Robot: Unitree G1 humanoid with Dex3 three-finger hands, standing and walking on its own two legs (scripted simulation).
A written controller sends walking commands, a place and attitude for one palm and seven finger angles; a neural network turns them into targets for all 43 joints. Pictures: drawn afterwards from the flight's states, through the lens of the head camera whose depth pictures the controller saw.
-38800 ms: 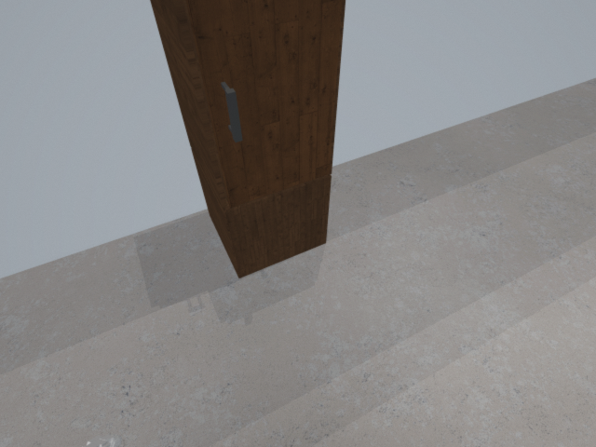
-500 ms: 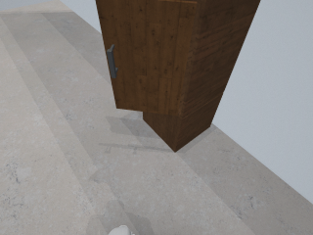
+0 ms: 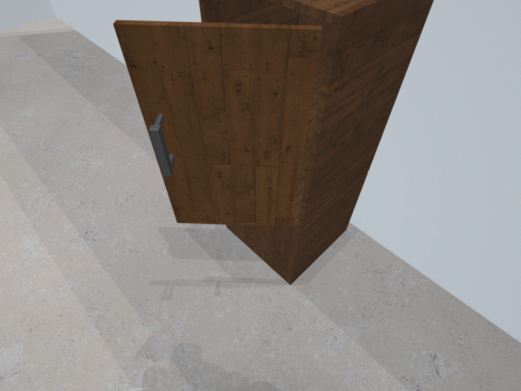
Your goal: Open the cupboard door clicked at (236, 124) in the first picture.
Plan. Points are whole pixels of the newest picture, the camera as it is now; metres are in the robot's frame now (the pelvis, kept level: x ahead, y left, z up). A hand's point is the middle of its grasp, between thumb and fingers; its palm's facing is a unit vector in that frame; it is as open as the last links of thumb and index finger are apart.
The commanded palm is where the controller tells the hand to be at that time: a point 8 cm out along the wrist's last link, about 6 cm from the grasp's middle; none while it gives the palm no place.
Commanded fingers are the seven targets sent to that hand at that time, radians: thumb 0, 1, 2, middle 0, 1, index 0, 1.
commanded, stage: come to a stop and stand still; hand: left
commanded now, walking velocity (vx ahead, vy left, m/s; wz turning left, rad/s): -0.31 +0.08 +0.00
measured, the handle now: (164, 145) +0.61 +0.25 +0.00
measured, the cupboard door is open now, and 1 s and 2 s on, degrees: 43 43 43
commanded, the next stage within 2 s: look again from close up in 0.94 s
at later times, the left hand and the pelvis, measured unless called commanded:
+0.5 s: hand out of the picture +0.03 +0.19 -0.17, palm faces +0.04 -0.97 -0.25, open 7.4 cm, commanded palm none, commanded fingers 0.00 0.90 0.90 -0.20 -0.30 -0.20 -0.30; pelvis +0.00 -0.01 -0.01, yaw +1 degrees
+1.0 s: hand out of the picture -0.02 +0.16 -0.16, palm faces +0.04 -0.98 -0.20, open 7.4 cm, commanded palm none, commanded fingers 0.00 0.90 0.90 -0.20 -0.30 -0.20 -0.30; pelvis -0.02 -0.01 +0.01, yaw +1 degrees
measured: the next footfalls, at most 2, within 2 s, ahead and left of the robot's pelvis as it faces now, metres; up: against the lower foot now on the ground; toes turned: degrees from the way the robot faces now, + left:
none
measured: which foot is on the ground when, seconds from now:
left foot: down 0.00-1.00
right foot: down 0.00-1.00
